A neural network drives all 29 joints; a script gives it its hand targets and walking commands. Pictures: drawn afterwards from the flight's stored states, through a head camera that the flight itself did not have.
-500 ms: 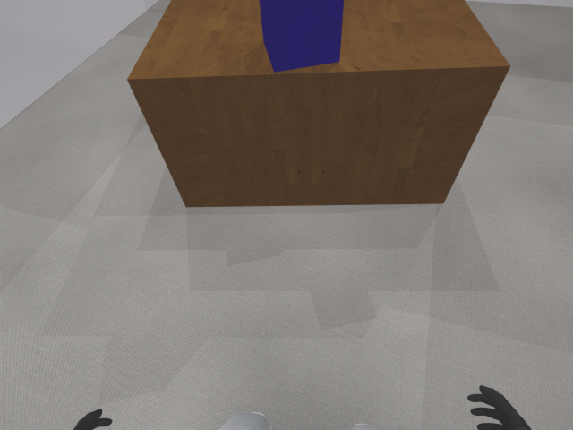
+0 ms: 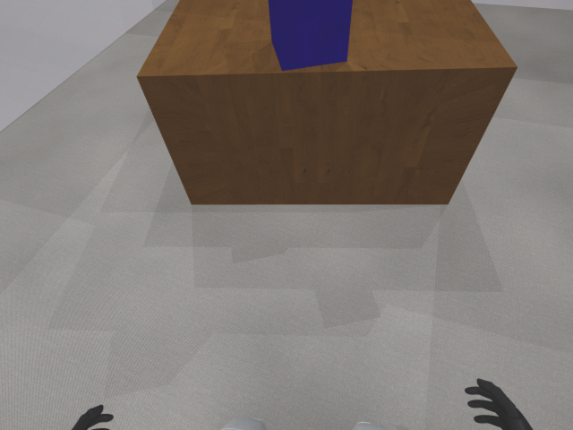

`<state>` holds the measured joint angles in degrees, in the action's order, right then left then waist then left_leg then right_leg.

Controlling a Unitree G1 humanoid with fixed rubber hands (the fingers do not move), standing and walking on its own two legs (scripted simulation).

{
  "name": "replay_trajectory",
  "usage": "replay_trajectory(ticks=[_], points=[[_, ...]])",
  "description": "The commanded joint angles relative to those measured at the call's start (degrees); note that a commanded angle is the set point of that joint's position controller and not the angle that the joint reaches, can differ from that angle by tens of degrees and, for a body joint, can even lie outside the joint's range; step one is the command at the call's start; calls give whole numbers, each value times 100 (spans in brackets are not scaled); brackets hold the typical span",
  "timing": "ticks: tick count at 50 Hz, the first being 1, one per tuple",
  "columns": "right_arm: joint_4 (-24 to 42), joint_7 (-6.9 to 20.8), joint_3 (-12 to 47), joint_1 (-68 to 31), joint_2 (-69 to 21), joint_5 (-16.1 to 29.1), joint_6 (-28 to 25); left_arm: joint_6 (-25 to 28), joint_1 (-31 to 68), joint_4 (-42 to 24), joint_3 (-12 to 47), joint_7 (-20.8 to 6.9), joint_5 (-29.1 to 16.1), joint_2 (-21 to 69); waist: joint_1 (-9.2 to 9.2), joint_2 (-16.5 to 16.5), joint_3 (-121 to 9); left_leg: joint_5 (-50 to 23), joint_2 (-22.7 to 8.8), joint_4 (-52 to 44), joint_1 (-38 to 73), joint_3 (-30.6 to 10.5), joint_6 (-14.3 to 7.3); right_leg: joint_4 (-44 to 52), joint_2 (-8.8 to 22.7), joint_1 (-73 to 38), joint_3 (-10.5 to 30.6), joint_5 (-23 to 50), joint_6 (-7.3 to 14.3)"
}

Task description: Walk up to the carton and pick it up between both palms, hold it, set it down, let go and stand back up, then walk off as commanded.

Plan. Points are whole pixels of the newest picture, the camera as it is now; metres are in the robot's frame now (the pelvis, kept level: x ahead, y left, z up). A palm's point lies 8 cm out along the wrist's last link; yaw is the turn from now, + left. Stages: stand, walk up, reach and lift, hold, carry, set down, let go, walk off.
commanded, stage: walk off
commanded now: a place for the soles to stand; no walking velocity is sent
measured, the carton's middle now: (307, 10) +1.21 +0.05 +0.02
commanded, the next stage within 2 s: stand in 0.24 s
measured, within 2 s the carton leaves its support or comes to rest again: neither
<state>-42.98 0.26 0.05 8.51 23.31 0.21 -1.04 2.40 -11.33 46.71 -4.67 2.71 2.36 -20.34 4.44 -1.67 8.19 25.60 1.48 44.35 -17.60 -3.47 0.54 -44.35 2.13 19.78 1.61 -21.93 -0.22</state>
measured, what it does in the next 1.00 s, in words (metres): stands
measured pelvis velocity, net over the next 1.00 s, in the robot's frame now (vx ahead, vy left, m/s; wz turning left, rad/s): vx -0.02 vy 0.00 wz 0.01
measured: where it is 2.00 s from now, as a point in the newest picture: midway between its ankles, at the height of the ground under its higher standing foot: outside the picture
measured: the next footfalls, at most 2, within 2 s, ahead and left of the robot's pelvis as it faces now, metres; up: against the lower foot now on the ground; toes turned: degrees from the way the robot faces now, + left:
none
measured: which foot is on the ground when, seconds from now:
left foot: down 0.00-1.00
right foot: down 0.00-1.00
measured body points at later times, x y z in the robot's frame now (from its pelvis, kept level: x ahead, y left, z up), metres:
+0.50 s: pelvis -0.01 +0.01 +0.00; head +0.03 +0.00 +0.45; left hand +0.08 +0.33 -0.10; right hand +0.17 -0.28 -0.10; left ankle +0.00 +0.15 -0.71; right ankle +0.02 -0.12 -0.71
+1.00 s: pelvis -0.02 +0.00 +0.00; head +0.00 -0.01 +0.45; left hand +0.05 +0.32 -0.11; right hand +0.15 -0.29 -0.11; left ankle +0.00 +0.15 -0.71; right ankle +0.02 -0.12 -0.71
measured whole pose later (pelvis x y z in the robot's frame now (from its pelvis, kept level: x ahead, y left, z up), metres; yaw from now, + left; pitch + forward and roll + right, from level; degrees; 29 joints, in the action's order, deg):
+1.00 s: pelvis -0.02 +0.00 +0.00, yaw +1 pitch -4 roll +1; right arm -49.4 0.3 0.0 5.8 23.3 0.2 -1.5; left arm 2.4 -7.3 56.7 -4.7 1.0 2.4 -20.3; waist 4.4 -0.7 7.2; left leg 21.0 1.4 41.4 -16.7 -4.3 0.7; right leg -44.0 2.1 20.3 0.9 -19.9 -0.7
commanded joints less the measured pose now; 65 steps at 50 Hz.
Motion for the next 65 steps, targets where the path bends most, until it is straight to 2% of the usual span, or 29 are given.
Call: replay_trajectory(ticks=[1,2,3,5,6,8,9,11,12,13,14,15,16,18,20,26,28,31,33,40,44,45,47,48,53,57,63,64,65], points=[[110,42,-654,311,1011,-79,-153,105,268,-419,-288,-101,-147,-1604,-416,729,-1127,-2295,-268,-760,743,-516,-405,1058,678,135,1104,1088,666],[205,28,-675,296,1139,-94,-180,60,272,-524,-236,-91,-181,-1411,-394,345,-1248,-2415,-555,-1102,945,-1138,-628,476,319,379,644,1176,471],[173,28,-677,233,1242,-96,-202,28,260,-508,-209,-75,-178,-1282,-399,83,-1174,-2304,-920,-1359,831,-1621,-943,174,25,467,291,757,306],[158,22,-657,119,1304,-81,-191,12,228,-460,-194,-81,-148,-1208,-321,-314,-1000,-2505,-1311,-1519,388,-2025,-1339,1,-203,167,-71,-38,225],[179,14,-618,14,1245,-79,-176,21,100,-394,-174,-75,-137,-1160,-247,-452,-890,-2575,-1336,-1500,263,-1966,-1367,103,-177,11,-71,-307,218],[282,38,-584,-185,1155,-60,-142,67,-66,-286,-188,-91,-125,-1271,-182,-458,-850,-2354,-1112,-1378,-97,-1695,-1133,590,-80,-424,29,228,231],[291,40,-548,-274,1027,-60,-132,97,-117,-275,-180,-97,-90,-1297,-129,-330,-894,-2104,-842,-1151,-432,-1335,-883,965,111,-807,369,612,317],[336,11,-509,-300,843,-2,-80,166,-260,-211,-234,-115,-57,-1632,-90,433,-1038,-1805,-46,-152,-523,-442,-326,1703,918,-843,1626,584,855],[301,5,-544,-208,801,-2,-61,153,-297,-185,-279,-99,-89,-1751,-137,544,-1100,-1511,99,230,-336,-176,-228,1906,1258,-645,1998,597,1133],[175,-67,-414,42,701,-51,-92,150,294,-26,-239,-157,-116,-1728,-536,906,-1101,-945,-237,-125,77,-174,-243,1659,1225,-242,1565,1447,1037],[44,-77,-423,294,875,-94,-136,119,458,-79,-210,-208,-186,-1476,-528,753,-1182,-1329,-301,-604,476,-318,-307,1440,911,-142,1056,1443,784],[-36,-70,-435,203,926,-87,-173,69,583,-65,-163,-203,-171,-1401,-556,450,-1186,-1613,-384,-850,581,-484,-366,1347,631,-106,825,1352,550],[42,-50,-424,-43,1004,-107,-205,53,541,-10,-174,-202,-204,-1325,-430,240,-1144,-1875,-573,-1112,372,-789,-471,1169,346,-279,434,1261,342],[18,-24,-397,-236,1038,-77,-208,44,348,136,-202,-234,-235,-1334,-246,-108,-1279,-2033,-819,-1367,11,-1169,-595,927,164,-772,183,1103,199],[-4,-74,-398,-357,1139,-73,-214,23,366,255,-158,-260,-247,-1315,-246,16,-1340,-2105,-806,-1337,-75,-1067,-566,997,200,-995,219,1467,206],[-151,-98,-382,-368,1020,-76,-174,29,595,428,-111,-247,-196,-1258,-382,120,-1446,-1818,-571,-1158,334,-689,-352,1345,443,-625,561,1271,380],[-158,-94,-344,-404,994,-74,-160,22,701,481,-78,-251,-215,-1196,-357,212,-1312,-1870,-623,-1208,224,-772,-402,1347,395,-574,512,1186,337],[-266,-99,-349,-399,1027,-86,-169,-7,638,583,-101,-267,-224,-1236,-330,12,-1292,-1941,-607,-1308,264,-744,-381,1351,368,-634,426,1348,312],[-286,-96,-331,-424,1025,-73,-148,-8,654,659,-99,-262,-218,-1331,-356,209,-1232,-1704,-605,-1360,127,-763,-353,1441,372,-632,485,1148,298],[-421,-67,-308,-515,969,-81,-143,-29,688,783,-67,-279,-182,-1213,-356,67,-1026,-1099,-599,-1559,115,-766,-342,1681,423,-361,601,473,309],[-506,-68,-315,-578,1003,-112,-138,-17,740,875,-81,-280,-188,-1297,-341,266,-1185,-1188,-605,-1495,98,-794,-337,1713,387,-602,575,608,310],[-536,-82,-303,-546,971,-109,-150,-30,787,861,-50,-286,-197,-1210,-347,138,-1155,-1239,-565,-1494,110,-753,-329,1711,430,-572,627,702,336],[-602,-67,-275,-455,870,-59,-134,-14,735,915,-55,-278,-163,-1333,-382,331,-1079,-1235,-505,-1392,218,-677,-289,1838,486,-446,754,594,383],[-658,-62,-283,-449,894,-51,-120,-14,801,889,-55,-283,-183,-1277,-415,139,-1125,-1272,-537,-1434,237,-705,-306,1823,495,-420,754,569,370],[-737,-65,-265,-533,853,-88,-118,-35,793,947,-73,-291,-182,-1285,-374,236,-1067,-1120,-568,-1528,141,-770,-324,1876,452,-446,672,351,322],[-752,-81,-279,-544,951,-113,-124,-46,799,986,-70,-277,-169,-1232,-331,-7,-1100,-1010,-567,-1701,76,-792,-295,1796,393,-562,583,375,307],[-806,-66,-274,-529,964,-89,-129,-46,836,1047,-44,-275,-177,-1279,-399,289,-1131,-1207,-579,-1646,216,-750,-296,1884,455,-517,708,512,322],[-793,-69,-280,-505,948,-91,-132,-34,777,1046,-51,-287,-192,-1219,-331,64,-1267,-1270,-591,-1602,275,-764,-310,1857,463,-566,692,529,328],[-813,-60,-273,-592,896,-86,-120,-29,848,1057,-35,-285,-180,-1217,-373,109,-1169,-1173,-607,-1670,163,-815,-317,1846,448,-561,657,581,335]])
